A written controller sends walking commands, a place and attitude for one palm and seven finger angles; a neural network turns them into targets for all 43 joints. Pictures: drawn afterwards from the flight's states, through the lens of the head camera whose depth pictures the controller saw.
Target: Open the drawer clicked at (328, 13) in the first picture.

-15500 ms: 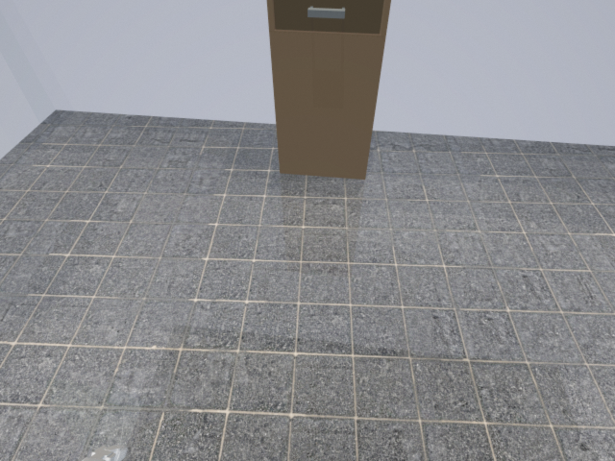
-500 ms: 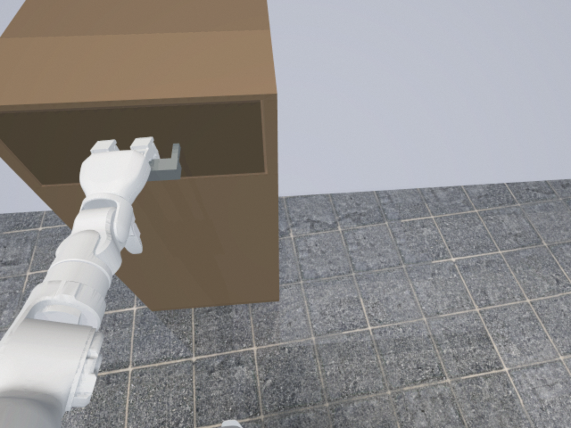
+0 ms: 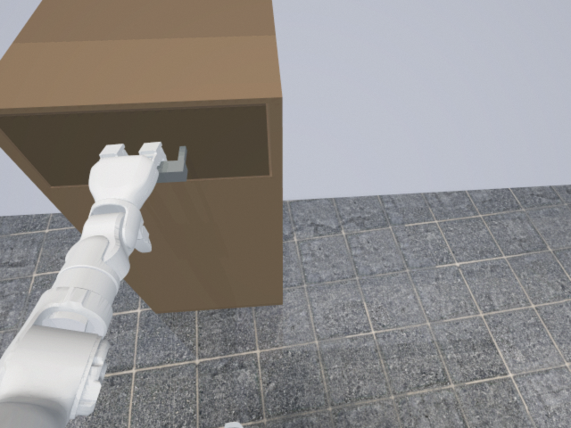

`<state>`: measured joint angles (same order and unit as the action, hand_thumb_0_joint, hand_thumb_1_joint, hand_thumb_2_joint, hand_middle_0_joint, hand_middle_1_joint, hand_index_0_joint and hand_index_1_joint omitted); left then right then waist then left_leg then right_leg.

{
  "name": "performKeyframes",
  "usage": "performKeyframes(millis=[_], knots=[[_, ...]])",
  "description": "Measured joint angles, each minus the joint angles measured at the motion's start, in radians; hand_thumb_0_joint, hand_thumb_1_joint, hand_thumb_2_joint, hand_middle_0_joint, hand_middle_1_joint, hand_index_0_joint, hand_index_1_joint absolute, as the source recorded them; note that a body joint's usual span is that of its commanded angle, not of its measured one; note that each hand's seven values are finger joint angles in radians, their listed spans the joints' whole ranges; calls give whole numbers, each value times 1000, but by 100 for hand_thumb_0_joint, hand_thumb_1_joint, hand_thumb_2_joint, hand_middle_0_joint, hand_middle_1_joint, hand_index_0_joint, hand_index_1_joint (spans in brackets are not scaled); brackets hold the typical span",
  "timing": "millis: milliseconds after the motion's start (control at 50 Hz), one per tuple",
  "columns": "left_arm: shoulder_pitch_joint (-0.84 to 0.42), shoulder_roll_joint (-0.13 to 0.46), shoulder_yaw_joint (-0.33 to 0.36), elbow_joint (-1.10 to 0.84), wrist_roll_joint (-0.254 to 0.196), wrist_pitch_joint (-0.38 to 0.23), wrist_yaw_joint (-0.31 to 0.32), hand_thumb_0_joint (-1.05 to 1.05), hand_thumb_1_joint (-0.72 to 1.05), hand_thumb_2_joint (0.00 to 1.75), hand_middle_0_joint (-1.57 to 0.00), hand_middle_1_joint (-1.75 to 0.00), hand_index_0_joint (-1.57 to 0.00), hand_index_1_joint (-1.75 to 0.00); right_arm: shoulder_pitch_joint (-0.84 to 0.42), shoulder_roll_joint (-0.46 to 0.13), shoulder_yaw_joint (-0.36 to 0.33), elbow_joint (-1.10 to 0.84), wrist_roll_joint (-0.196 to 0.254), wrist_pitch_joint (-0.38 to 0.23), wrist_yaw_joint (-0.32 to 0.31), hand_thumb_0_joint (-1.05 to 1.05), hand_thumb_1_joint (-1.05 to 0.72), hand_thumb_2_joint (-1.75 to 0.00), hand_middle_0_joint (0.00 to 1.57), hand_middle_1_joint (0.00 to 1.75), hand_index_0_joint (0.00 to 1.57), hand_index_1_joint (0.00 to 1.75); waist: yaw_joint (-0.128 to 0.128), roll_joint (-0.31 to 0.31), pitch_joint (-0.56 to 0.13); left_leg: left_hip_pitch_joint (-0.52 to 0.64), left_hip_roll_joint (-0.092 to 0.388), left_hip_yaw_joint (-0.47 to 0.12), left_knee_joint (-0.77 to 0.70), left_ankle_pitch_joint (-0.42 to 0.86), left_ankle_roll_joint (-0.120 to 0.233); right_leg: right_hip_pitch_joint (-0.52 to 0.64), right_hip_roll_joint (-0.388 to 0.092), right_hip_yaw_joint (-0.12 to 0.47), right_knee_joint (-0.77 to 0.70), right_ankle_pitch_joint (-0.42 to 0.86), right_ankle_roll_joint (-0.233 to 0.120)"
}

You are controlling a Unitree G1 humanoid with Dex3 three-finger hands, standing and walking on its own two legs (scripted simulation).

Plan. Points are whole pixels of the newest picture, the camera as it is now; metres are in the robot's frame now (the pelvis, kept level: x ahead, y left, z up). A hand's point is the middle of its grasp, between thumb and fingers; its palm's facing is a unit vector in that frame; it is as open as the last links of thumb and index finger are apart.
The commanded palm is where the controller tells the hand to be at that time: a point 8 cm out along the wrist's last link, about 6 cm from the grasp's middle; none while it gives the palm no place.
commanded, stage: close the thumb around the handle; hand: left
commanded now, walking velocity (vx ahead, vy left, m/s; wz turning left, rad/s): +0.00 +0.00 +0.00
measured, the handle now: (145, 163) +0.51 +0.22 +0.05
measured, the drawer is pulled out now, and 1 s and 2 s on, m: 0.00 0.02 0.10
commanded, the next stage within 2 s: pull the drawer open in 0.54 s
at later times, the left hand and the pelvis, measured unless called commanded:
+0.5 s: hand (139, 200) +0.45 +0.23 +0.03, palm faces -0.04 -0.03 -1.00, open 6.2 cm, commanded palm +0.42 +0.22 +0.09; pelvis +0.01 +0.00 +0.00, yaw +0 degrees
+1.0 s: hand (138, 211) +0.43 +0.22 +0.03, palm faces -0.03 -0.05 -1.00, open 6.2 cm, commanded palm +0.38 +0.22 +0.09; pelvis +0.02 +0.00 +0.01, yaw -1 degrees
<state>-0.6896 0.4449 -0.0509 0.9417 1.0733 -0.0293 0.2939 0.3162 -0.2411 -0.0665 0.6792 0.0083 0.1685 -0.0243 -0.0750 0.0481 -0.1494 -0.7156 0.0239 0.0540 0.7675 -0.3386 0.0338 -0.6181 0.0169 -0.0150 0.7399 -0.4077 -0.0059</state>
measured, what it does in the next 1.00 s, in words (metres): stands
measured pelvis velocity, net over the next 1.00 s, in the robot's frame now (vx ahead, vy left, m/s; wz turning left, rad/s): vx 0.02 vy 0.00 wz -0.02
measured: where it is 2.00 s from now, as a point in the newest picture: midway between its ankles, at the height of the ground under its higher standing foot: outside the picture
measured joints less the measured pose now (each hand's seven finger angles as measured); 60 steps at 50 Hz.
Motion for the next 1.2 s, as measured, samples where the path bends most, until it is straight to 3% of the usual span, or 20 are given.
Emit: performKeyframes(millis=[440,740,900,1200], knots=[[57,7,18,-60,-10,-4,-8,0,67,80,-31,-126,-35,-125,2,-7,-11,3,-2,8,4,0,-91,-90,20,30,20,30,4,5,-1,21,4,6,-11,-8,-4,18,5,8,-12,-5,-3],[79,4,15,-85,-12,2,-18,1,69,78,-27,-128,-32,-127,-16,-4,-10,-4,-2,11,5,0,-91,-90,20,30,20,30,8,4,-2,32,3,5,-21,-9,-6,29,4,7,-20,-6,-5],[182,4,24,-198,-34,19,-29,1,71,77,-25,-130,-31,-127,-20,-6,-9,-25,6,18,8,0,-91,-90,20,30,20,30,9,6,-2,68,6,19,-43,-11,-5,59,6,22,-44,-2,-2],[394,-37,-24,-463,-55,91,-39,1,70,80,-24,-130,-32,-127,-79,-8,-2,-50,8,0,14,0,-91,-90,20,30,20,30,43,10,4,130,-7,17,-66,-20,-4,124,-4,20,-67,-13,1]])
